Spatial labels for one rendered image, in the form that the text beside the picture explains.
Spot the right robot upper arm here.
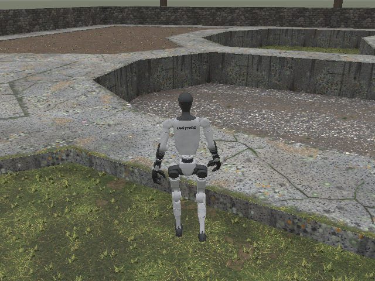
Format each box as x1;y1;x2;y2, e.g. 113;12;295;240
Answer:
198;117;215;149

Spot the right robot hand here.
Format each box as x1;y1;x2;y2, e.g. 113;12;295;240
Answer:
207;160;221;172

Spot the left robot hand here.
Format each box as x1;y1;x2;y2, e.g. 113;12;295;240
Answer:
152;169;165;185

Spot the robot right forearm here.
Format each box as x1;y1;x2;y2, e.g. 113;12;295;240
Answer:
209;140;220;162

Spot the robot head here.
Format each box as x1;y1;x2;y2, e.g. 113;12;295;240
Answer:
177;92;196;121

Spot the left robot upper arm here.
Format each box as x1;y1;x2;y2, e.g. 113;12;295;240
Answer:
159;118;174;152

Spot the right robot shin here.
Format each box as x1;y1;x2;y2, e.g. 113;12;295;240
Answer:
197;193;206;234

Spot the robot left forearm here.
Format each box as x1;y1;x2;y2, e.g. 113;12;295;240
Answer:
153;143;165;171

